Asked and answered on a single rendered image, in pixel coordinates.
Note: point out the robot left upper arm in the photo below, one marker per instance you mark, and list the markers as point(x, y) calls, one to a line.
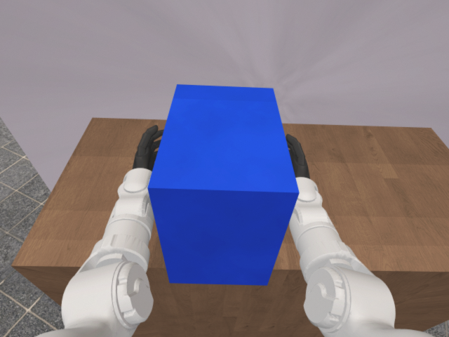
point(108, 301)

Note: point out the left robot forearm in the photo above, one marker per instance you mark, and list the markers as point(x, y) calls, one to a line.
point(129, 228)

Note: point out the pedestal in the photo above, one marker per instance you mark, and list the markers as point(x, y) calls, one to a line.
point(384, 188)

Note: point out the right robot forearm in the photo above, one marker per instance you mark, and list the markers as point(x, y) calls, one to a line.
point(315, 236)

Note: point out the robot left hand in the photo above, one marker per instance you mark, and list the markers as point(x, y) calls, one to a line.
point(146, 155)

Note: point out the robot right upper arm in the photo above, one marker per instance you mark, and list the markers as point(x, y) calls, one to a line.
point(347, 303)

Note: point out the carton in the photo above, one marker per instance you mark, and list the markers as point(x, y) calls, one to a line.
point(223, 188)

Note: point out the robot right hand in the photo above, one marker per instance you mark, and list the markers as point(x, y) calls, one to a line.
point(297, 156)

